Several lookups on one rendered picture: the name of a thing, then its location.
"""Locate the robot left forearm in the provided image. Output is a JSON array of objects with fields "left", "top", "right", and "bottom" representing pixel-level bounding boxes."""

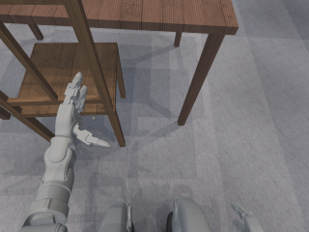
[{"left": 17, "top": 135, "right": 77, "bottom": 232}]

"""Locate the table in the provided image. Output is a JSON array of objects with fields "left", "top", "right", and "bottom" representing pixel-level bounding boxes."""
[{"left": 0, "top": 0, "right": 239, "bottom": 126}]

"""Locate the left robot thigh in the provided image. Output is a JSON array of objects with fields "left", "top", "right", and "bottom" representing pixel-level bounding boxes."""
[{"left": 98, "top": 202, "right": 132, "bottom": 232}]

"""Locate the robot thigh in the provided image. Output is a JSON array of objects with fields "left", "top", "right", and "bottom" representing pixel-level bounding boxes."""
[
  {"left": 173, "top": 197, "right": 212, "bottom": 232},
  {"left": 98, "top": 202, "right": 132, "bottom": 232}
]

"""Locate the robot right hand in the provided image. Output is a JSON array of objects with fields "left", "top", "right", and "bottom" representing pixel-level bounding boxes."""
[{"left": 229, "top": 201, "right": 265, "bottom": 232}]

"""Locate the robot left hand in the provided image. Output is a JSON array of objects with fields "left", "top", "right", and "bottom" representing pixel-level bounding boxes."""
[{"left": 55, "top": 72, "right": 111, "bottom": 149}]

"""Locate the right robot thigh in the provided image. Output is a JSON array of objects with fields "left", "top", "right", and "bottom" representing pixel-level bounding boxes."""
[{"left": 173, "top": 197, "right": 212, "bottom": 232}]

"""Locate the chair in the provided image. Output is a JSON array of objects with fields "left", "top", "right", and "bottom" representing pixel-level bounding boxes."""
[{"left": 0, "top": 0, "right": 126, "bottom": 147}]

